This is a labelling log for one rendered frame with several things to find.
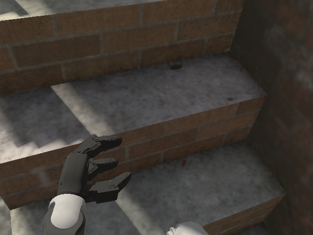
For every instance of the left robot forearm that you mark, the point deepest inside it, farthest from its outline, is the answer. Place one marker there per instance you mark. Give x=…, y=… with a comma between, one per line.
x=65, y=216

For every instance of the left robot hand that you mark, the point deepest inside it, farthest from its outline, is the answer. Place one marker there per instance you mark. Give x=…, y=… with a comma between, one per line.
x=80, y=167

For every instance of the right robot thigh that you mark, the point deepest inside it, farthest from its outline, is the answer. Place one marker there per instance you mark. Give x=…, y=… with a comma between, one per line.
x=187, y=228

